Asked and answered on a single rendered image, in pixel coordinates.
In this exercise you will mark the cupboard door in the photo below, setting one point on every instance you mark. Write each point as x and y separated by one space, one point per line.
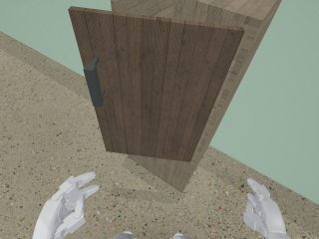
161 78

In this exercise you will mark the robot left hand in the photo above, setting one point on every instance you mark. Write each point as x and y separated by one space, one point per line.
55 212

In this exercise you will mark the robot right hand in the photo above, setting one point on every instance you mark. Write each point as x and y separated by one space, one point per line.
268 218

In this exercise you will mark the handle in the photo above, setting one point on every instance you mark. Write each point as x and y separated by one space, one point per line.
93 83

